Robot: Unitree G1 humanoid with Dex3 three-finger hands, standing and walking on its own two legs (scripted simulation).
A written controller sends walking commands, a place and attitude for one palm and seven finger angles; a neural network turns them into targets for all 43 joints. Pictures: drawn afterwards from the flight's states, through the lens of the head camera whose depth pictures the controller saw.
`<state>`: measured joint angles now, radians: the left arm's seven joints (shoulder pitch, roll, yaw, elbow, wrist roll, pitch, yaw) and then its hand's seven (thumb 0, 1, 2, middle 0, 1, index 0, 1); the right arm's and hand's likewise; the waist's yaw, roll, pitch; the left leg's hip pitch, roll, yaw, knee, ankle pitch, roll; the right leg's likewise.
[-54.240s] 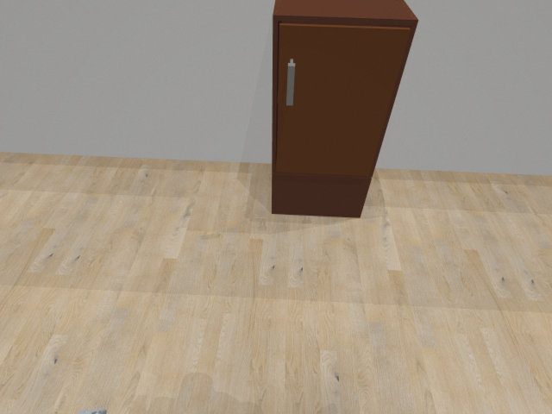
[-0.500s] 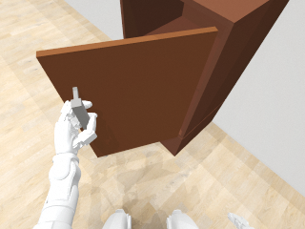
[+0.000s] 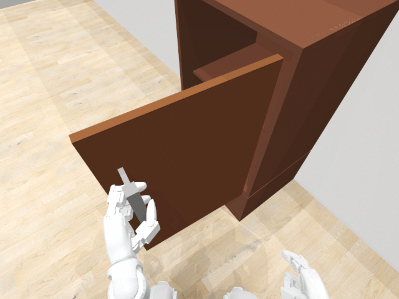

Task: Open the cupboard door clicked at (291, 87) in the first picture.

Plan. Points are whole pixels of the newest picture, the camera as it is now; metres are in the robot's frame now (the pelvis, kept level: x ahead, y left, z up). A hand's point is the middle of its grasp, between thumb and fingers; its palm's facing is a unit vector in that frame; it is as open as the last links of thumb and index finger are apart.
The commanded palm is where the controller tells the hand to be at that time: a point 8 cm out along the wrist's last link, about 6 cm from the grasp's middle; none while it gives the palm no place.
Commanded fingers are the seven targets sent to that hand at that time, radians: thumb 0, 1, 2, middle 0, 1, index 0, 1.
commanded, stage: pull the door open along its arc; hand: left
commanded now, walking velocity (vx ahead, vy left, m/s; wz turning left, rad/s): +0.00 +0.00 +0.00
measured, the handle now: (134, 197) +0.31 +0.14 +0.03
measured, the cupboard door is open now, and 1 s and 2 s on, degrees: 84 88 90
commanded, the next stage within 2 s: open thumb and fingers to let go in 0.02 s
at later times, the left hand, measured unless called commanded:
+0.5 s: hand (160, 228) +0.25 +0.09 +0.03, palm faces +0.35 -0.93 +0.00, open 9.7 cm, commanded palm +0.20 +0.13 +0.03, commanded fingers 0.00 -0.50 0.30 -0.30 -1.20 -0.30 -1.20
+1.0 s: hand (159, 233) +0.24 +0.09 +0.03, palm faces +0.27 -0.96 +0.00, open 14.9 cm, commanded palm +0.20 +0.13 +0.03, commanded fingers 0.00 -0.50 0.30 -0.15 -0.30 -0.15 -0.30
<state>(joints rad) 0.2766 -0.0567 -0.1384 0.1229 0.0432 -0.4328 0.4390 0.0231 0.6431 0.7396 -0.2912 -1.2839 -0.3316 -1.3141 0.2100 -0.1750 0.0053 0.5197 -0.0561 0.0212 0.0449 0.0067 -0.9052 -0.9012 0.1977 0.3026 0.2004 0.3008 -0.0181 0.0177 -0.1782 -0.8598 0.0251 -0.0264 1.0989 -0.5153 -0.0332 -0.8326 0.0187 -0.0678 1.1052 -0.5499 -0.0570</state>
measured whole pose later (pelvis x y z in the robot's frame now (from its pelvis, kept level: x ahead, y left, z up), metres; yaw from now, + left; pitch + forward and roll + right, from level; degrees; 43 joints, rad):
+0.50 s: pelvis -0.01 +0.00 -0.01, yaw +1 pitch +16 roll +0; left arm 0.27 -0.08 -0.21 0.10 0.08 -0.40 0.49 0.01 0.13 0.57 -0.34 -1.26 -0.35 -1.26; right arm 0.19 -0.17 0.01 0.53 -0.06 -0.04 0.02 0.01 -0.91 -0.90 0.20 0.30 0.20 0.30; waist 0.00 0.03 -0.18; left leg -0.91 0.01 -0.05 1.14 -0.51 -0.04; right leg -0.88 0.00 -0.09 1.16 -0.56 -0.06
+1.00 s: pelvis -0.02 +0.02 -0.01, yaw +0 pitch +15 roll -1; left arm 0.29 -0.06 -0.28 0.07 0.12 -0.35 0.49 -0.01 -0.49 0.30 -0.30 -0.63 -0.33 -0.66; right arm 0.19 -0.17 0.02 0.52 -0.07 -0.04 0.02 0.01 -0.90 -0.90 0.20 0.30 0.20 0.30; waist -0.01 0.03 -0.18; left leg -0.92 0.01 -0.03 1.18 -0.53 -0.01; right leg -0.88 0.00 -0.08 1.16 -0.56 -0.04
